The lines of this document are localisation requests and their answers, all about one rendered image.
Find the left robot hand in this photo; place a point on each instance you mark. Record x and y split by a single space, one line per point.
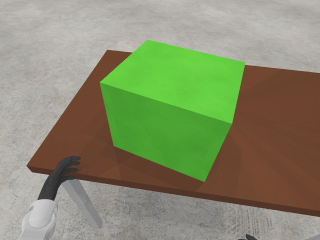
56 178

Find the carton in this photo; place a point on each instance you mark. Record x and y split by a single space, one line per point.
173 106

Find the left robot forearm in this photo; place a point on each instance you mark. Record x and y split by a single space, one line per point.
40 221

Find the table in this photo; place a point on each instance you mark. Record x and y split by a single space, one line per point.
270 157

